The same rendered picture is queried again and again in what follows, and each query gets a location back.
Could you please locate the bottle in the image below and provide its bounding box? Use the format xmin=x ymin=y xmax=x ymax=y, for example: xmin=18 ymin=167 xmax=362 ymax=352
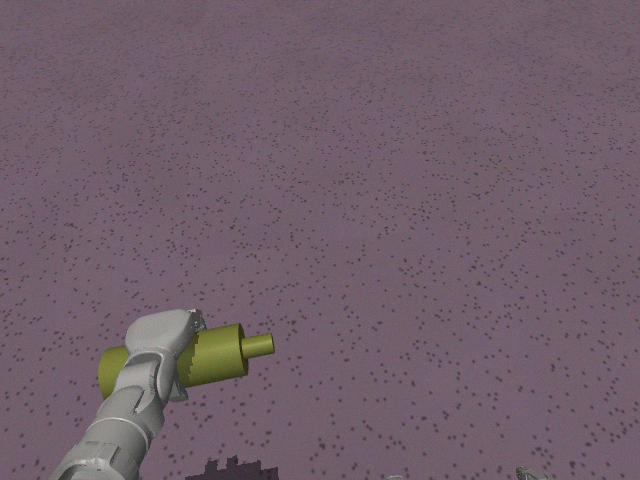
xmin=98 ymin=323 xmax=275 ymax=400

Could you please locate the left robot arm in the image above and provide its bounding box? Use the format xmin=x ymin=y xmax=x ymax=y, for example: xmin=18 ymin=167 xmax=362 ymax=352
xmin=48 ymin=347 xmax=177 ymax=480

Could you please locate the left robot hand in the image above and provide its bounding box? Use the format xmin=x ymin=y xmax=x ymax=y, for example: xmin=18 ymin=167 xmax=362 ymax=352
xmin=125 ymin=308 xmax=207 ymax=402

